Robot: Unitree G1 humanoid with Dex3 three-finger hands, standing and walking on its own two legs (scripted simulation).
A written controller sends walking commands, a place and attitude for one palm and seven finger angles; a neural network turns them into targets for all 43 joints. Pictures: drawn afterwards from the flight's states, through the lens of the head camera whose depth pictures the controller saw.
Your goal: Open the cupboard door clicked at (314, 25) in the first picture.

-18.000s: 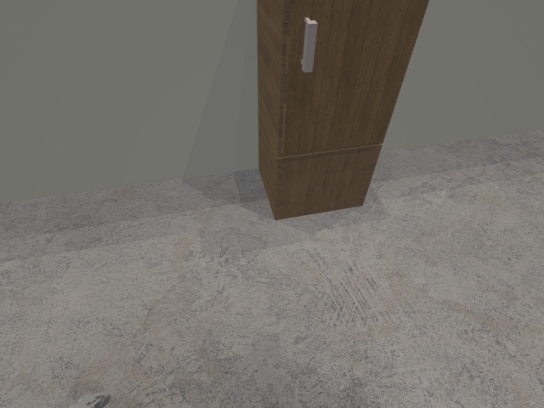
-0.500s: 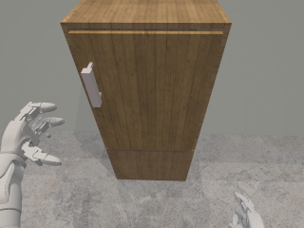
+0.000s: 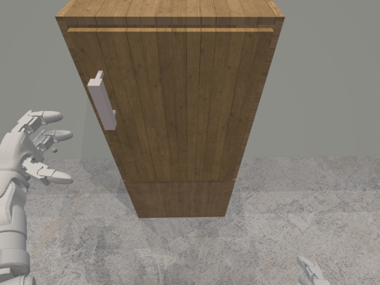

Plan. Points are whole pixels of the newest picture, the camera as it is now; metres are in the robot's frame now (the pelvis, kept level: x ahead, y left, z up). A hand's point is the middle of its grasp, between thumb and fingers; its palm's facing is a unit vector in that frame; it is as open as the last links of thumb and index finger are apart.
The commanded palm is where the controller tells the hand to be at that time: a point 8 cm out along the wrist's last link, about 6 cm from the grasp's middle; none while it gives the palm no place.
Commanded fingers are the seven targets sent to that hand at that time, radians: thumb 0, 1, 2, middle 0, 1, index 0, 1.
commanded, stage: move the hooked fingers beside the handle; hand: left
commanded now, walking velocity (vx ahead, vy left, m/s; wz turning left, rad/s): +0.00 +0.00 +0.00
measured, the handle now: (105, 100) +0.51 +0.23 +0.10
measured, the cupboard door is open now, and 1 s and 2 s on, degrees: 0 0 0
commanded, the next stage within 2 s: slide the fingers in behind the handle in 1.94 s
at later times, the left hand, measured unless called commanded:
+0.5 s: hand (65, 130) +0.40 +0.28 +0.12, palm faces +0.08 -1.00 +0.01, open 14.0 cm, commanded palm +0.37 +0.33 +0.11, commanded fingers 0.00 -0.50 0.30 -0.30 -1.20 -0.30 -1.20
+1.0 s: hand (71, 115) +0.45 +0.29 +0.11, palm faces +0.08 -1.00 -0.01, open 14.0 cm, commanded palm +0.42 +0.34 +0.11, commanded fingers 0.00 -0.50 0.30 -0.30 -1.20 -0.30 -1.20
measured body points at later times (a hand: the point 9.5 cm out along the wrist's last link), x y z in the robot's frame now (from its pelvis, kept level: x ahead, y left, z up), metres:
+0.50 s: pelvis +0.00 +0.01 +0.00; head +0.05 +0.02 +0.45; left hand +0.39 +0.34 +0.12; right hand +0.10 -0.25 -0.10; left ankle +0.00 +0.13 -0.72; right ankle +0.01 -0.12 -0.72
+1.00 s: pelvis +0.00 +0.01 -0.01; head +0.08 +0.02 +0.43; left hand +0.44 +0.34 +0.12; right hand +0.05 -0.26 -0.12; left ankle +0.00 +0.13 -0.72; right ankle +0.01 -0.12 -0.72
